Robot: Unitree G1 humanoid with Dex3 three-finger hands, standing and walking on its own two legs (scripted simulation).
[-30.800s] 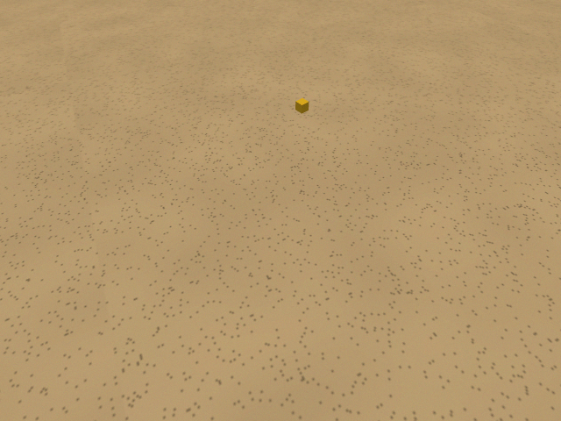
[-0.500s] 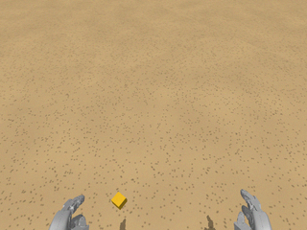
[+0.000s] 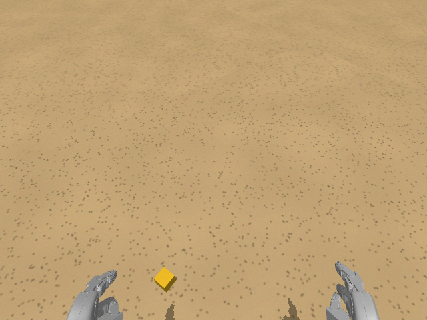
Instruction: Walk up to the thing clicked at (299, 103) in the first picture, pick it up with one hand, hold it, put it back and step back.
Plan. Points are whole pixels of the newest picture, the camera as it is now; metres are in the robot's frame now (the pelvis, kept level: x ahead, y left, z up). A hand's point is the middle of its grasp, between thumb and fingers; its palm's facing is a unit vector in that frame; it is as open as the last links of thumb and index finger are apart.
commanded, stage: home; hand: left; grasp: from above
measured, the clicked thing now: (165, 279) +0.43 +0.22 -0.68
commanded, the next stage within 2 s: stand in 0.20 s
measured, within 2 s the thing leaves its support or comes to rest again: neither
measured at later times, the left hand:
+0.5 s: hand out of the picture +0.13 +0.23 -0.09, palm faces +0.01 -0.94 -0.34, open 7.4 cm
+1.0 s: hand out of the picture +0.02 +0.25 -0.10, palm faces +0.04 -0.94 -0.33, open 7.4 cm
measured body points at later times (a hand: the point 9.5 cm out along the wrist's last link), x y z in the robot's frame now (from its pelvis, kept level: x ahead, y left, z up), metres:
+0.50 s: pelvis -0.01 +0.00 +0.02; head +0.01 +0.01 +0.47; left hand +0.13 +0.28 -0.07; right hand +0.12 -0.26 -0.09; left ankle +0.02 +0.13 -0.68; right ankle +0.00 -0.13 -0.68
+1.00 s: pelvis -0.02 +0.01 +0.06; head -0.03 +0.01 +0.51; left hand +0.02 +0.30 -0.08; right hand +0.06 -0.26 -0.08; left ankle +0.02 +0.13 -0.68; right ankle +0.00 -0.13 -0.68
